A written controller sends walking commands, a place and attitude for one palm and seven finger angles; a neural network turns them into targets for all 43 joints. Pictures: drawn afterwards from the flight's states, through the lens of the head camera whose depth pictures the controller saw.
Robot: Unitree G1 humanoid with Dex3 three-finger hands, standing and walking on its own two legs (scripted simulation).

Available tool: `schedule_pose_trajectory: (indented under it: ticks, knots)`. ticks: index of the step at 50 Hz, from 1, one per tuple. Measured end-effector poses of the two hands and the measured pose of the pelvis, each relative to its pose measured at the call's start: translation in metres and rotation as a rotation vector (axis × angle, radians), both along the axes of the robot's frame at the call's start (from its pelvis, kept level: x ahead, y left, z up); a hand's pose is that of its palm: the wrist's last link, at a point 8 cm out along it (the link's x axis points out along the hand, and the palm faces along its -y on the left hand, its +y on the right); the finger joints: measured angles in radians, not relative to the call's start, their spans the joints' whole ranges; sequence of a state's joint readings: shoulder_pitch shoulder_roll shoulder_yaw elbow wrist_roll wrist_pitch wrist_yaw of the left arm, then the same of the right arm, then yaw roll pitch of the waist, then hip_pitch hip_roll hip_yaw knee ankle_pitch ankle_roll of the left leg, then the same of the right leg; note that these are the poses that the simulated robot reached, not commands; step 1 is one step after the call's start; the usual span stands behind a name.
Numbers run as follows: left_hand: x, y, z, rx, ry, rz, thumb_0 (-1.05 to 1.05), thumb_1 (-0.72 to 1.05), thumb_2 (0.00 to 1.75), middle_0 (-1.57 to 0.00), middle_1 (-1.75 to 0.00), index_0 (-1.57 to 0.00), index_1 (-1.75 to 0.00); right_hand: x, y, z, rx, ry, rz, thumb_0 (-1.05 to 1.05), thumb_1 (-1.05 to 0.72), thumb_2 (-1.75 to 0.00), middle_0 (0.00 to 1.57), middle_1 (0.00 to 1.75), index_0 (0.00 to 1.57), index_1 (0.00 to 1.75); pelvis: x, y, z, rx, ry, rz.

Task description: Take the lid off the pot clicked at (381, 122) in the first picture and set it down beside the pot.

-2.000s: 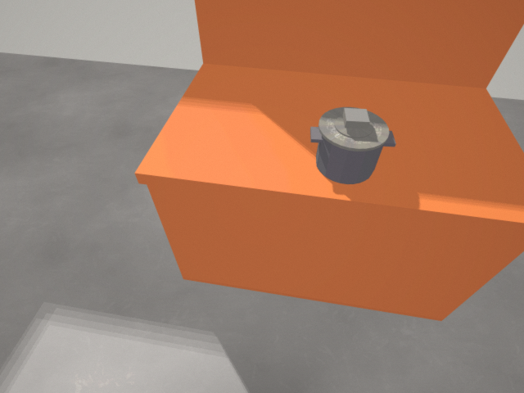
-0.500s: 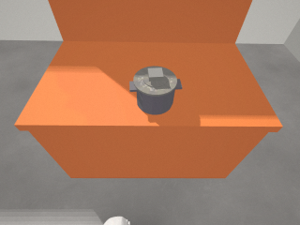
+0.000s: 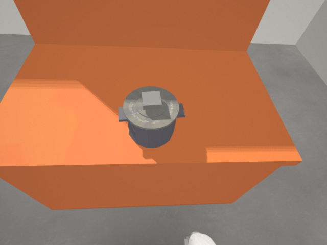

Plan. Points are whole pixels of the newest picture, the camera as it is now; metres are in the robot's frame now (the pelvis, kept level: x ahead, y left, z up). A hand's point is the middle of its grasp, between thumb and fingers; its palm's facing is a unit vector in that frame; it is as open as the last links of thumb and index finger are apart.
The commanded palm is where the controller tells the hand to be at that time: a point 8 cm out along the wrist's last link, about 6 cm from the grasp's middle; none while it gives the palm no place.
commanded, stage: come to a stop and stand still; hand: left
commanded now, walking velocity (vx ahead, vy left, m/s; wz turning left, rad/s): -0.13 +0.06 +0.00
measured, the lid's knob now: (151, 100) +0.49 +0.07 +0.04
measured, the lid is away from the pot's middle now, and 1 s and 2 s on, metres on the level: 0.00 0.00 0.00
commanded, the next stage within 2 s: look again from close up in 1.94 s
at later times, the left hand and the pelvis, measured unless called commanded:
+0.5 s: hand out of the picture +0.00 +0.16 -0.16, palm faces +0.12 -0.95 -0.28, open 7.4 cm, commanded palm none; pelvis -0.03 -0.04 +0.00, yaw +2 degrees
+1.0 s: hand out of the picture -0.04 +0.21 -0.18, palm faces +0.03 -0.99 -0.15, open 7.4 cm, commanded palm none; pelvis -0.04 +0.03 +0.00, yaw +0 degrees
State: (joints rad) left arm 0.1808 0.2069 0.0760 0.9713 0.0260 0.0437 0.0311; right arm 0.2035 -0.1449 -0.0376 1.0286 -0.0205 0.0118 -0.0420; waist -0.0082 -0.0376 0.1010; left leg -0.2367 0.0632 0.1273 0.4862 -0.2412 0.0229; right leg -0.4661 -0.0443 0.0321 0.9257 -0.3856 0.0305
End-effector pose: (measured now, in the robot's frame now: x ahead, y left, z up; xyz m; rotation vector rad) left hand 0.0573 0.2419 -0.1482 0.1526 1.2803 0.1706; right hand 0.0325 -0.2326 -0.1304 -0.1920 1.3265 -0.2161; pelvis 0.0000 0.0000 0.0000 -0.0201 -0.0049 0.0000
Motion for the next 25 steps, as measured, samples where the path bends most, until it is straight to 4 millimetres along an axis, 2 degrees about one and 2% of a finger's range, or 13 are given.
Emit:
schedule_pose_trajectory:
  ticks: [6,8,11,18,25]
  knots:
    - [0.018,-0.022,0.008,0.079,-0.035,-0.033,0.00,0.91,0.90,-0.20,-0.30,-0.19,-0.30,-0.003,-0.032,-0.029,0.068,0.024,-0.030,0.00,-0.91,-0.90,0.20,0.30,0.20,0.30,0.008,-0.033,-0.013,0.036,-0.004,-0.006]
    - [0.017,-0.032,0.011,0.097,-0.034,-0.044,0.00,0.91,0.90,-0.20,-0.30,-0.19,-0.30,-0.002,-0.044,-0.038,0.081,0.026,-0.046,0.01,-0.91,-0.90,0.20,0.30,0.20,0.30,0.008,-0.041,-0.017,0.039,-0.008,-0.012]
    - [0.009,-0.046,0.020,0.095,-0.027,-0.042,0.00,0.91,0.90,-0.20,-0.30,-0.19,-0.30,0.000,-0.056,-0.039,0.086,0.030,-0.046,0.01,-0.91,-0.90,0.20,0.30,0.20,0.30,0.006,-0.047,-0.011,0.042,-0.012,-0.002]
    - [-0.019,-0.058,0.029,0.086,-0.045,0.020,0.00,0.90,0.90,-0.21,-0.30,-0.20,-0.30,0.004,-0.069,-0.025,0.077,0.014,0.013,0.01,-0.91,-0.90,0.20,0.30,0.20,0.30,-0.009,-0.052,-0.001,0.063,-0.010,0.019]
    - [-0.071,-0.039,0.023,0.076,-0.009,0.074,0.00,0.90,0.90,-0.21,-0.30,-0.20,-0.30,0.012,-0.059,-0.011,0.049,-0.054,0.080,0.01,-0.91,-0.90,0.20,0.30,0.20,0.30,-0.030,-0.038,0.000,0.062,-0.014,0.031]
